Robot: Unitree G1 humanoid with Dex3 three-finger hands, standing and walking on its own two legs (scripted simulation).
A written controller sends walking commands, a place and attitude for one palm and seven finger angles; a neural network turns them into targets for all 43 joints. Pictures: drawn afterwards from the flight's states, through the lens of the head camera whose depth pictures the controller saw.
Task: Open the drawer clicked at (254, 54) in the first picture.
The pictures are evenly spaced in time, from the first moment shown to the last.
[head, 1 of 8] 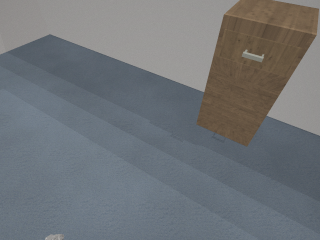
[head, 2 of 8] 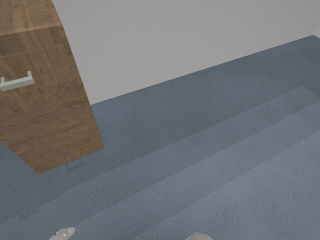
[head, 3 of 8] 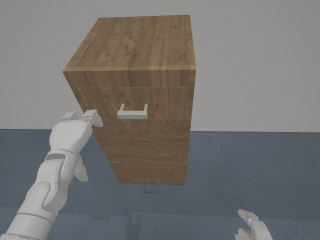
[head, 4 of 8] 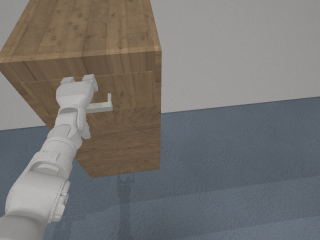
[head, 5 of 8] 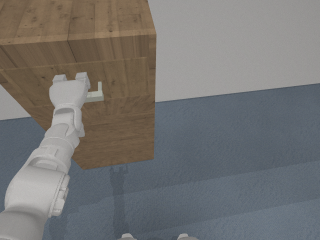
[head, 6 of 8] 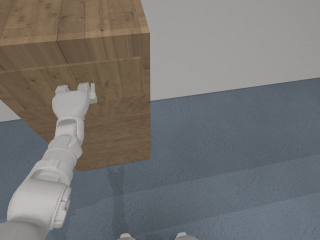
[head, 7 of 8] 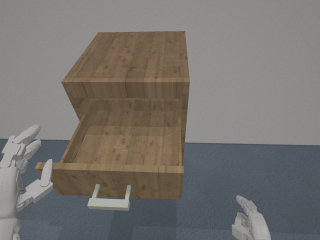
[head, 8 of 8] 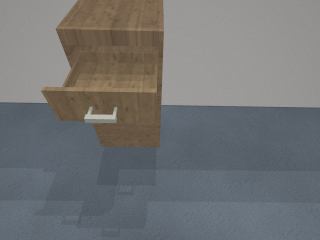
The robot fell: no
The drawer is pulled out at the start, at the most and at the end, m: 0.00 0.30 0.29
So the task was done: yes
